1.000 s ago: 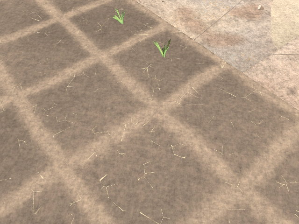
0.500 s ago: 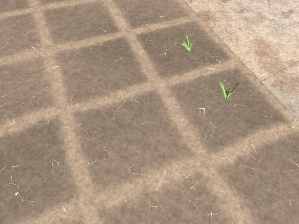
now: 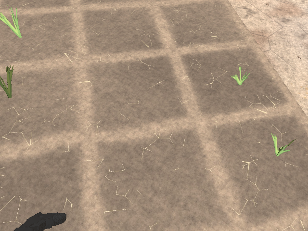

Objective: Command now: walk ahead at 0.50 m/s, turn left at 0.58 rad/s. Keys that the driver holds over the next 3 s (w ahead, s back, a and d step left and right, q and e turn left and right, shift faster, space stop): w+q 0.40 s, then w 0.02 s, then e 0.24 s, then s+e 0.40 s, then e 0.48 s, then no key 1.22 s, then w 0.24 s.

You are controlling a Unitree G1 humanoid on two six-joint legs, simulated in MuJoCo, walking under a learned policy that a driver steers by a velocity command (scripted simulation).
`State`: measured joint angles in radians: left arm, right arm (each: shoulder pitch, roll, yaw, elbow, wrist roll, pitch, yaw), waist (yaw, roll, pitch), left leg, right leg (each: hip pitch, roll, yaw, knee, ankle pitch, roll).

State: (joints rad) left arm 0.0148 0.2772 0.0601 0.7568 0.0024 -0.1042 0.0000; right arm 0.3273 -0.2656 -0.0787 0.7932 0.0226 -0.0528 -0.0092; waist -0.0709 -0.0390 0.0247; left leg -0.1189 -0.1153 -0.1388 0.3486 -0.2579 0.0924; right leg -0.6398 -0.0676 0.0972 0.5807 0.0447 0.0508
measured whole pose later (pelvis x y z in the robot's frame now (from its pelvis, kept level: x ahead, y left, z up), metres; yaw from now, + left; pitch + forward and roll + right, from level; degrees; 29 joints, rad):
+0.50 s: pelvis +0.27 -0.02 +0.00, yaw +17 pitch +2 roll -2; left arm 0.32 0.28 0.07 0.86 -0.01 -0.09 -0.01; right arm 0.12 -0.29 -0.07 0.65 0.01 -0.03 0.02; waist 0.09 0.04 0.04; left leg -0.67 0.10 -0.05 0.74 -0.04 0.01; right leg -0.02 0.00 -0.17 0.25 -0.26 -0.01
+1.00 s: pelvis +0.37 +0.03 -0.02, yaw +5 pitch +0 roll +2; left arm 0.20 0.30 0.06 0.75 0.00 0.06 0.00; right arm 0.05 -0.27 -0.06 0.77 0.00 0.03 -0.06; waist 0.03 0.00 0.06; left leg -0.33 0.10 0.21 0.54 -0.18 -0.01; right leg -0.40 -0.07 -0.05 0.74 -0.26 0.03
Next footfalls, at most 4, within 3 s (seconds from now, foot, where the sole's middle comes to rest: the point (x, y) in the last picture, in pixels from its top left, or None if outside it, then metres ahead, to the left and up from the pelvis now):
0.12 right None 0.26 -0.14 -0.78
0.60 left None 0.45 0.19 -0.78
1.00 right None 0.44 -0.08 -0.78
1.48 left None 0.34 0.16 -0.78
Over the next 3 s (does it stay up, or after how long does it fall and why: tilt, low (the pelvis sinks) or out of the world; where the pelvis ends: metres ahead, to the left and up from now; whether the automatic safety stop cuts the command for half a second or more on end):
stays up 0.31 0.03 -0.02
